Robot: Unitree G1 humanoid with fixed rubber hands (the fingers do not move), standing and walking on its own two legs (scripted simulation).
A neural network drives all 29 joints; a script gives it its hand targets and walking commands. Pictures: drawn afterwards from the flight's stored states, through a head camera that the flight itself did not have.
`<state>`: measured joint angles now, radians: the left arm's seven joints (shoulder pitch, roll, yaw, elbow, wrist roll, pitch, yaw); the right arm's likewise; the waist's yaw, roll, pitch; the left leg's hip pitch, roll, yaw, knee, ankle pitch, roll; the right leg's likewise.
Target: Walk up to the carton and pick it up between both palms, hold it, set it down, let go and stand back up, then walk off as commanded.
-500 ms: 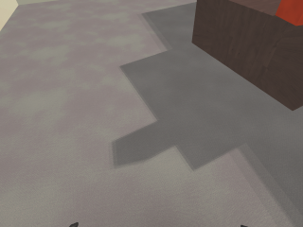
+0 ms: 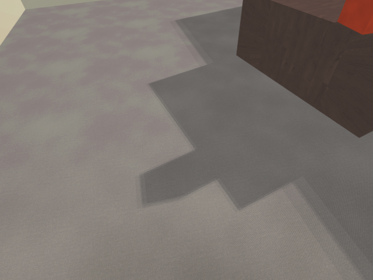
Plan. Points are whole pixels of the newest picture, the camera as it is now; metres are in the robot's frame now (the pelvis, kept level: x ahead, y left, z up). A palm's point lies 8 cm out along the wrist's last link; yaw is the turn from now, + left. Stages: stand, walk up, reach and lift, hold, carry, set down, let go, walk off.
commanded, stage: stand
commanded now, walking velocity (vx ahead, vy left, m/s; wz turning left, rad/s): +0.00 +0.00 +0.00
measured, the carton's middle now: out of the picture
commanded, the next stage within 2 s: none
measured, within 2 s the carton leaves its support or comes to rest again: neither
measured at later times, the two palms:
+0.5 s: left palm out of the picture +0.07 +0.27 -0.10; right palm out of the picture +0.07 -0.24 -0.12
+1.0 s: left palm out of the picture +0.06 +0.27 -0.10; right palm out of the picture +0.06 -0.24 -0.12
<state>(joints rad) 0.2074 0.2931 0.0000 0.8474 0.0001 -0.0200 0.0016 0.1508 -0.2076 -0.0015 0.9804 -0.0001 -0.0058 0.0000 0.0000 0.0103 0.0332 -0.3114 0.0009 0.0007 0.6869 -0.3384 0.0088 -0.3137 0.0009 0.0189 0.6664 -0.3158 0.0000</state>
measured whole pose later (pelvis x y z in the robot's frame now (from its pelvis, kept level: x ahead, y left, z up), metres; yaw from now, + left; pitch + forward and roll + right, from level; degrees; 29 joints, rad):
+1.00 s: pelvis -0.02 +0.00 +0.01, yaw +0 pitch -1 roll -1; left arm 0.21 0.29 0.00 0.90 0.00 -0.03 0.00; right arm 0.13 -0.21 0.00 1.05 0.00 -0.01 0.00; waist 0.00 0.01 0.03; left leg -0.31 0.00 0.00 0.57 -0.24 0.01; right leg -0.31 0.00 0.02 0.54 -0.21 0.00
